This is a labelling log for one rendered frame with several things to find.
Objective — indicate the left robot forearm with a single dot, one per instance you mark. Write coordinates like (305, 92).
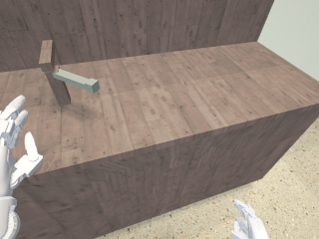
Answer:
(9, 220)

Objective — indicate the robot left hand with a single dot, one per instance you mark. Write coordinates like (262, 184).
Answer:
(11, 122)

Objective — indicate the counter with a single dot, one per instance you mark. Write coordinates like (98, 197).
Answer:
(190, 105)

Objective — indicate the robot right hand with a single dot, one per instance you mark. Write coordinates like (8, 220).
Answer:
(253, 228)

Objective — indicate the tap lever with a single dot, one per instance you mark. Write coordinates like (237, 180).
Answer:
(90, 85)

